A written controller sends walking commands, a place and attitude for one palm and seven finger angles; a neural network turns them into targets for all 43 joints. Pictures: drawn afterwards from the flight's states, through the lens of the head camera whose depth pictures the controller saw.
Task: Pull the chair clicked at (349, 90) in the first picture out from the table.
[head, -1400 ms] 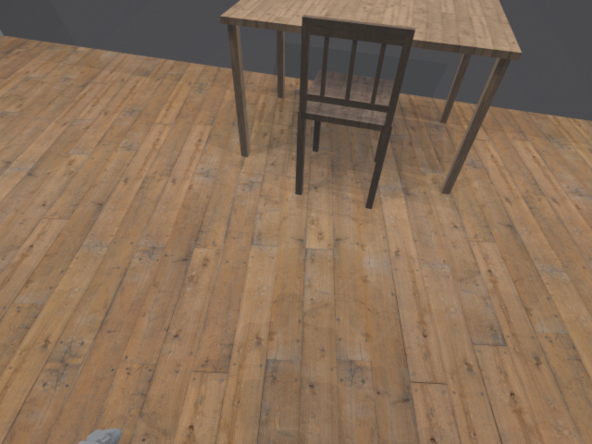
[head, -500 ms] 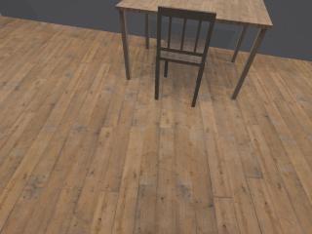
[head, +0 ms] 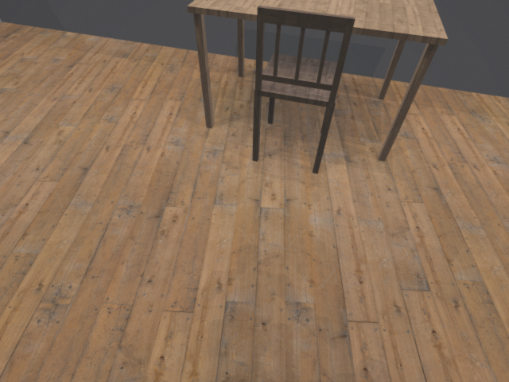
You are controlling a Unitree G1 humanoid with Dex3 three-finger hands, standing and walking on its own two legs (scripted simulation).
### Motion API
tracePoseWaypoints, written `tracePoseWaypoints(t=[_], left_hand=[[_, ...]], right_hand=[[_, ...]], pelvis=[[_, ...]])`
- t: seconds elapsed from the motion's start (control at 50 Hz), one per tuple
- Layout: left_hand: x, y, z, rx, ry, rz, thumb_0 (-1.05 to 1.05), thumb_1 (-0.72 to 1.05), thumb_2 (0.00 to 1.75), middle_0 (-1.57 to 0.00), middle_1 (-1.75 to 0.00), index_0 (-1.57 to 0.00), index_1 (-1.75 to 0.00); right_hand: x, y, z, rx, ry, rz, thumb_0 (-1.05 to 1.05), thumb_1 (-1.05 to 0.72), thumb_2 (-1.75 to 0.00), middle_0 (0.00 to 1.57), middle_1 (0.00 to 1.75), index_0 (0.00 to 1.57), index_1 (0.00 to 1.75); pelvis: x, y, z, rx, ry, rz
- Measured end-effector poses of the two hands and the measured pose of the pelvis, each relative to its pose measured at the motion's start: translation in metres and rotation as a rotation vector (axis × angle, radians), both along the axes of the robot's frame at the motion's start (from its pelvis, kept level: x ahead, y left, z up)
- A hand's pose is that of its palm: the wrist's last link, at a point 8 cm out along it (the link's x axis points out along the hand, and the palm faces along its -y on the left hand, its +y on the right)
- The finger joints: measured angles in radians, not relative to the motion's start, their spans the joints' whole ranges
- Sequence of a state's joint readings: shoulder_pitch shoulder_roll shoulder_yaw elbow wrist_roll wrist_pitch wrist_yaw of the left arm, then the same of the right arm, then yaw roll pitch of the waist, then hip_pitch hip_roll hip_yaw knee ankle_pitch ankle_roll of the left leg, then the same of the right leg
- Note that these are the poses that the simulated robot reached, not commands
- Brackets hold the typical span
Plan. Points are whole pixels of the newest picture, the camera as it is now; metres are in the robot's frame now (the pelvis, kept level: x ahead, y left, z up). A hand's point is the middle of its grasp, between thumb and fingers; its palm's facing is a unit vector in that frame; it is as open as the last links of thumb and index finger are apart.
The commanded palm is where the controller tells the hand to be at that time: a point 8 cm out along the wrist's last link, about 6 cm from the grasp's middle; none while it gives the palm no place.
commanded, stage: look at it before walking up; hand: left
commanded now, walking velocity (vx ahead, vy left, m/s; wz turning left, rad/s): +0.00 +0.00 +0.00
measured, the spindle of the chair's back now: (299, 54) +1.38 -0.12 -0.11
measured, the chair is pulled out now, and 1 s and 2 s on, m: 0.00 0.00 0.00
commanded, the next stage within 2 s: walk to a spot facing it in 0.04 s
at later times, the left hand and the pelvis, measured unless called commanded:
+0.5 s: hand out of the picture +0.06 +0.18 -0.19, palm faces -0.10 -0.98 -0.20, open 7.4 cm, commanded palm none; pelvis +0.07 -0.01 -0.02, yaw -7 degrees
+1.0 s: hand (187, 352) +0.22 +0.15 -0.21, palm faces -0.12 -0.98 -0.14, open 7.4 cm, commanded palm none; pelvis +0.29 -0.02 -0.04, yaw -12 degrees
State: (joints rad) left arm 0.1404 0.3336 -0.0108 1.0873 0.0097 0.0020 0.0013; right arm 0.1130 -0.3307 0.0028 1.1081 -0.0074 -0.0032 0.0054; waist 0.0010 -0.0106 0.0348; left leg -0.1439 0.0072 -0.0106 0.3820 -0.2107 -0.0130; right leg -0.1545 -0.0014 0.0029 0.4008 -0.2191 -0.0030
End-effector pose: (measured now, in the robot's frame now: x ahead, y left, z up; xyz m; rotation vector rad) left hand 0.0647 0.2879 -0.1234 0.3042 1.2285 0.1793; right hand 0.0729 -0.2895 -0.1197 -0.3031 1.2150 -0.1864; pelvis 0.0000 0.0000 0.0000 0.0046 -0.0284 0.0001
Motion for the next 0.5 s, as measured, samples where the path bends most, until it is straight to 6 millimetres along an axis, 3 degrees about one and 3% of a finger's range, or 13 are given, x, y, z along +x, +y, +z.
tracePoseWaypoints(t=[0.26,0.42,0.5], left_hand=[[0.000,-0.009,-0.006,-0.014,0.021,0.008,0.01,0.90,0.90,-0.21,-0.30,-0.20,-0.30],[-0.012,-0.039,-0.032,-0.104,0.144,0.013,0.01,0.90,0.90,-0.20,-0.30,-0.20,-0.30],[0.001,-0.058,-0.038,-0.119,0.211,-0.015,0.01,0.90,0.90,-0.20,-0.30,-0.20,-0.30]], right_hand=[[0.003,0.006,-0.006,0.017,0.002,-0.014,0.00,-0.91,-0.90,0.20,0.30,0.20,0.30],[-0.022,0.030,-0.029,0.085,0.078,-0.104,0.00,-0.91,-0.90,0.20,0.30,0.20,0.30],[-0.041,0.033,-0.040,0.118,0.131,-0.197,0.00,-0.91,-0.90,0.20,0.30,0.20,0.30]], pelvis=[[0.012,-0.001,-0.002,-0.001,0.000,-0.020],[0.046,-0.004,-0.015,0.003,0.022,-0.073],[0.070,-0.014,-0.021,0.018,0.025,-0.124]])
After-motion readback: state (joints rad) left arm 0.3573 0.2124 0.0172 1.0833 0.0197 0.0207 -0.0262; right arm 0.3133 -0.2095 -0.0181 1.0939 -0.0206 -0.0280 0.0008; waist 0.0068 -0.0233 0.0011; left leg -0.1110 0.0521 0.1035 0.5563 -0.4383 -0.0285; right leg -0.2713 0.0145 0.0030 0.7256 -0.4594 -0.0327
